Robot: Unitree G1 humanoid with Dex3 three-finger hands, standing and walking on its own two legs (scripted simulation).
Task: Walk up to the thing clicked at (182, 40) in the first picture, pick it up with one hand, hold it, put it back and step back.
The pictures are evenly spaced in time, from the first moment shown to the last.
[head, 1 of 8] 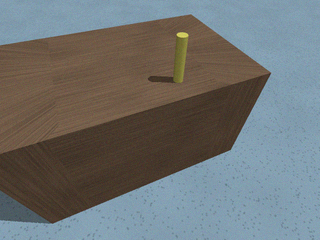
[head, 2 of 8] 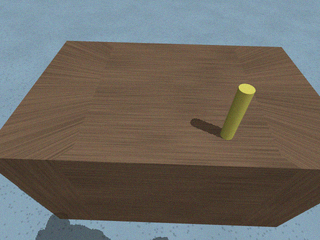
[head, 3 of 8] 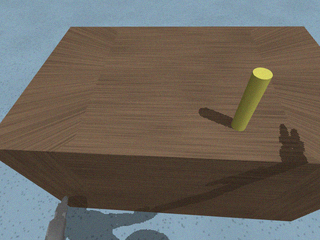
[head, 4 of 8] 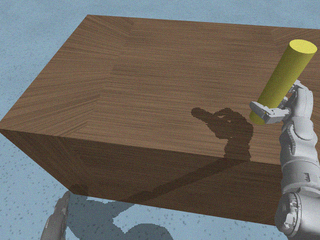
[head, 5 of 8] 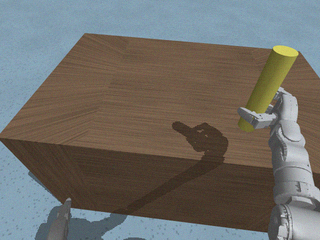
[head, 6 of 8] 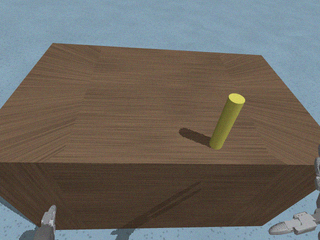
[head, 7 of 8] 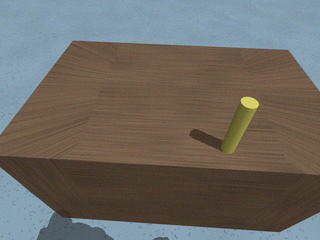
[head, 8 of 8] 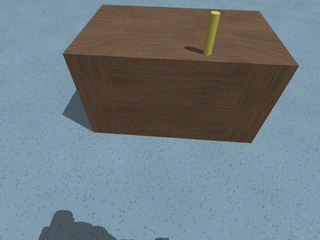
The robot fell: no
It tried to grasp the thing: yes
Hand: right
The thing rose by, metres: 0.26
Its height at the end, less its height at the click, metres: +0.00
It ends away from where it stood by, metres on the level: 0.05
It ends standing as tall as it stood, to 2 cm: yes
